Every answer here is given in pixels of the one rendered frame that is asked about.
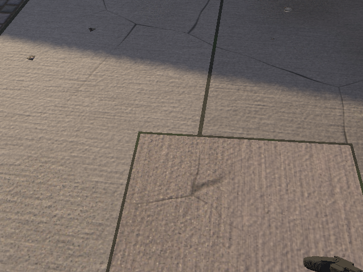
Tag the robot right hand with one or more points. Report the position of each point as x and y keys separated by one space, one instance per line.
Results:
x=329 y=264

